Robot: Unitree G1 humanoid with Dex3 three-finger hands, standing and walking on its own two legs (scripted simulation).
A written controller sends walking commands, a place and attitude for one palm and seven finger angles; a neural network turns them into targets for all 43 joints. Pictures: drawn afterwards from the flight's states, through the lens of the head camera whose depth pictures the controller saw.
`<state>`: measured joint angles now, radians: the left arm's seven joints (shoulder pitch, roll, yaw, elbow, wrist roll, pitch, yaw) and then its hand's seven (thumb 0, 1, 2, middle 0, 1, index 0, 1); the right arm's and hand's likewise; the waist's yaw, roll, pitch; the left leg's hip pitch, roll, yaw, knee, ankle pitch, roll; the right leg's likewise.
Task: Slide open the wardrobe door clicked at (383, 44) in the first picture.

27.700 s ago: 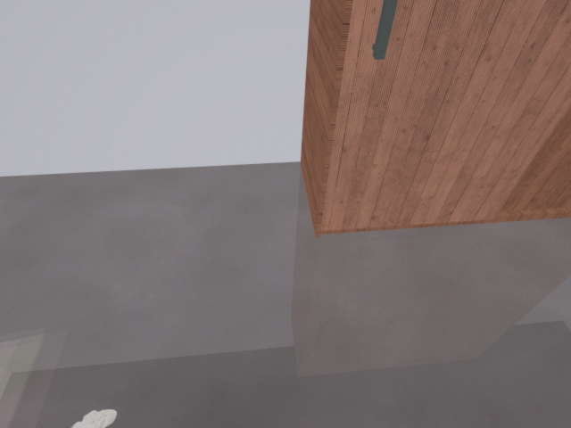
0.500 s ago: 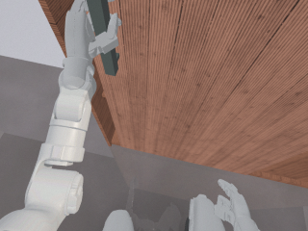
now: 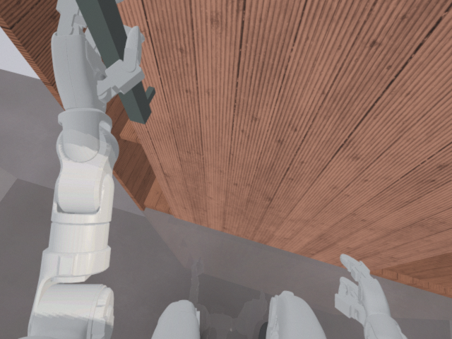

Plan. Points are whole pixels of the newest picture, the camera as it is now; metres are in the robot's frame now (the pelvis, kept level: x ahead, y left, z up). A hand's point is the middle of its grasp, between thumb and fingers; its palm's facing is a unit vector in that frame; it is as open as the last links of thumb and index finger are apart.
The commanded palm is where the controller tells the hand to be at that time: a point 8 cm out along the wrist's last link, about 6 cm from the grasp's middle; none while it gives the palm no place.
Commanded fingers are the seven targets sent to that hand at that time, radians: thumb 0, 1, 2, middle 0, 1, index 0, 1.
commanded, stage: step sideways, sliding the door along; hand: left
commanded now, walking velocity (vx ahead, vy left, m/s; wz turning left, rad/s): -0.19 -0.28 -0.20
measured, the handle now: (118, 25) +0.43 +0.23 +0.23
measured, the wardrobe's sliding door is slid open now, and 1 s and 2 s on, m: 0.15 0.53 0.65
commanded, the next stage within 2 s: stop walking and hold the door there in 1.84 s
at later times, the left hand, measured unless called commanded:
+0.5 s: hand (266, 97) +0.38 +0.04 +0.20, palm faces +0.30 -0.95 -0.08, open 7.0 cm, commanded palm +0.34 +0.02 +0.19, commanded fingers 0.00 0.90 0.90 -0.45 -1.40 -0.45 -1.40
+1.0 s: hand out of the picture +0.35 -0.17 +0.20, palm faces +0.11 -0.98 -0.14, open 6.8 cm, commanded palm +0.33 -0.15 +0.20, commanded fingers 0.00 0.90 0.90 -0.45 -1.40 -0.45 -1.40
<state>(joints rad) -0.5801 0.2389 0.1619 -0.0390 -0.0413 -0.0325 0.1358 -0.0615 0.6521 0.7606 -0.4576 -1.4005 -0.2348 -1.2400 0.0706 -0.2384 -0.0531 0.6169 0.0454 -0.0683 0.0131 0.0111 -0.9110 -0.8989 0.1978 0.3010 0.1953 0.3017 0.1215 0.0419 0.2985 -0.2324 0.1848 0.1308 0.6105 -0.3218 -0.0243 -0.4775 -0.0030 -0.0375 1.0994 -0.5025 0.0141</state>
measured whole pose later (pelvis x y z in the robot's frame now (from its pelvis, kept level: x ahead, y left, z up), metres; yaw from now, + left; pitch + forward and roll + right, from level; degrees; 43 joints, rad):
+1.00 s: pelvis -0.05 -0.28 -0.01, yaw -9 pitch -2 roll -1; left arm -0.42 0.22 0.16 -0.05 -0.08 -0.06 0.15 -0.07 0.68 0.81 -0.47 -1.40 -0.14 -1.34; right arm 0.03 -0.20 0.01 0.61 0.04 -0.09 -0.01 0.01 -0.90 -0.90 0.21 0.30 0.20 0.30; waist 0.05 0.11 0.21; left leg -0.39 0.20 0.00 0.95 -0.58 -0.04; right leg -0.29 -0.02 -0.06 0.60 -0.27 0.00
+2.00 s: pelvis -0.11 -0.55 +0.01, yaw -6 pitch -2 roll -7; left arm -0.76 0.46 0.25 0.35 -0.07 -0.03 0.08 -0.03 0.65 0.82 -0.45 -1.40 -0.13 -1.21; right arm 0.08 -0.19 0.00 0.62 0.05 -0.01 0.01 0.01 -0.91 -0.90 0.20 0.30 0.20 0.30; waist 0.14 0.04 0.25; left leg -0.19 0.28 0.11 0.50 -0.26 -0.08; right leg -0.51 -0.04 -0.06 0.97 -0.32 0.04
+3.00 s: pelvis -0.16 -0.54 +0.00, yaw -15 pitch +0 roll -2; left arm -0.67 0.65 0.46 0.72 -0.04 -0.02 0.15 -0.06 0.71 0.77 -0.31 -1.26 -0.04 -1.21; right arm 0.24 -0.29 0.05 0.69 0.04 -0.07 -0.09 0.01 -0.90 -0.90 0.21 0.30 0.21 0.30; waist -0.04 0.01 0.04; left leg -0.37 0.08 0.18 0.51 -0.14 0.06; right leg -0.21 0.01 -0.05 0.49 -0.27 0.01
